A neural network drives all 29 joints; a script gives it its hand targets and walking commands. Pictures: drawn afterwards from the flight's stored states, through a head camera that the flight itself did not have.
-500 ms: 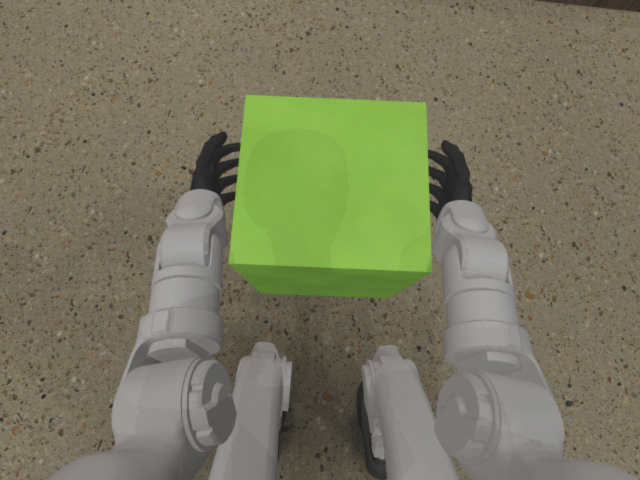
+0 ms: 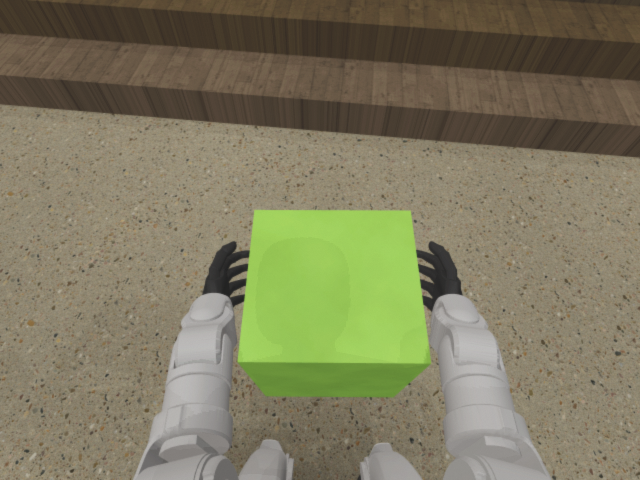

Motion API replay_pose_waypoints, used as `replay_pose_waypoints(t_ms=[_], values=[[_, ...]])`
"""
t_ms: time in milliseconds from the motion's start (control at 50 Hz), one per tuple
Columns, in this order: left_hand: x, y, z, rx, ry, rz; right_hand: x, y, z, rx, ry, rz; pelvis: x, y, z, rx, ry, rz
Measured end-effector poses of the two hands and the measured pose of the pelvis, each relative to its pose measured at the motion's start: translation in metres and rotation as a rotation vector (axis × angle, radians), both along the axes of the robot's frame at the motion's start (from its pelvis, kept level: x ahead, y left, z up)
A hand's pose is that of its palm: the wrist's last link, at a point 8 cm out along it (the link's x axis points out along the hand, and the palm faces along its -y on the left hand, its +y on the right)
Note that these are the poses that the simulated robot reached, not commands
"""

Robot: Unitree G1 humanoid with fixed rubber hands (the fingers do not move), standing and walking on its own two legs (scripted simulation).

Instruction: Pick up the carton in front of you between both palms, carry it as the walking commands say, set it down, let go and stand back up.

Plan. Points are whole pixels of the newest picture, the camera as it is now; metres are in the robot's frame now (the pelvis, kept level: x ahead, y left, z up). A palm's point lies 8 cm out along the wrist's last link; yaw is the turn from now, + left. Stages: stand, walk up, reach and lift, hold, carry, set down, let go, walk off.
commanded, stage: reach and lift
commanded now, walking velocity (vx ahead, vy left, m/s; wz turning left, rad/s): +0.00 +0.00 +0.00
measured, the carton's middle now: (330, 313) +0.37 +0.00 -0.09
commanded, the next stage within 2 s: hold in 1.42 s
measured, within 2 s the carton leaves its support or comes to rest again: neither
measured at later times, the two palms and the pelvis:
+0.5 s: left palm (193, 288) +0.32 +0.15 +0.10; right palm (488, 285) +0.32 -0.15 +0.10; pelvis +0.02 +0.00 +0.07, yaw +0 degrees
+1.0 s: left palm (190, 279) +0.32 +0.15 +0.11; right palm (489, 278) +0.33 -0.15 +0.11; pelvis +0.03 +0.00 +0.08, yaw +0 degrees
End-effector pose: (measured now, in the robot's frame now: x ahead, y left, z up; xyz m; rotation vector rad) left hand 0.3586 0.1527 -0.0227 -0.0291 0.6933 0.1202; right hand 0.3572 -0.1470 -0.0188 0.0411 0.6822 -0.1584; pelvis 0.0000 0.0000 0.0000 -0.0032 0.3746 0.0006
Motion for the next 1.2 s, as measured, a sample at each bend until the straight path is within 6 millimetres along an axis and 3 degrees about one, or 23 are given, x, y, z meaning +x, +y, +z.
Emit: replay_pose_waypoints(t_ms=[240,440,740,1200], values=[[-0.023,-0.002,0.072,0.002,-0.020,0.011,-0.020,-0.002,0.071,-0.003,-0.020,0.016,0.020,-0.003,0.051,0.003,-0.212,0.004],[-0.038,-0.004,0.118,0.030,-0.039,-0.003,-0.033,-0.004,0.117,-0.030,-0.037,0.047,0.025,-0.003,0.070,0.005,-0.389,0.005],[-0.042,-0.003,0.122,0.023,-0.021,-0.001,-0.037,-0.003,0.120,-0.027,-0.019,0.045,0.015,-0.001,0.072,0.004,-0.453,0.003],[-0.035,-0.003,0.132,0.055,-0.019,-0.025,-0.031,-0.003,0.129,-0.060,-0.016,0.068,0.034,-0.001,0.078,0.005,-0.468,0.001]])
